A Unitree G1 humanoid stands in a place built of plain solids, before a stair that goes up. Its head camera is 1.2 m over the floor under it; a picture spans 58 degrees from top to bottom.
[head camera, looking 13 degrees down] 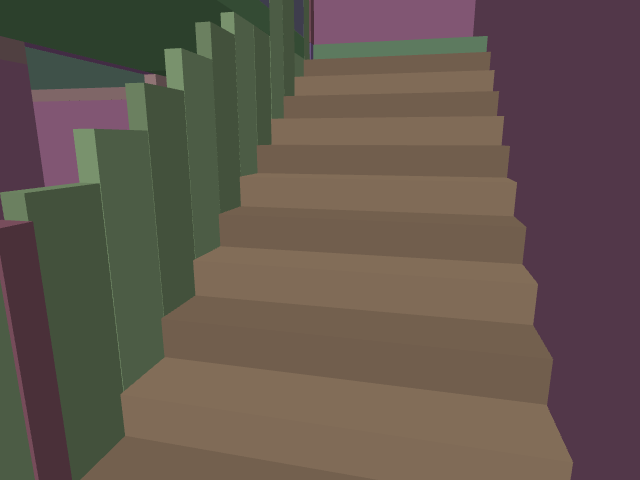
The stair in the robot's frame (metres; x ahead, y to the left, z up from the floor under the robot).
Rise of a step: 0.17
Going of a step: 0.28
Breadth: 1.44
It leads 13 degrees to the right of straight ahead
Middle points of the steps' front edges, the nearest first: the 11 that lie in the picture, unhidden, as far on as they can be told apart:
1.19 0.00 0.33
1.46 -0.06 0.50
1.72 -0.13 0.67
1.99 -0.19 0.84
2.26 -0.25 1.00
2.53 -0.31 1.17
2.80 -0.38 1.34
3.06 -0.44 1.50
3.33 -0.50 1.67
3.60 -0.57 1.84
3.87 -0.63 2.01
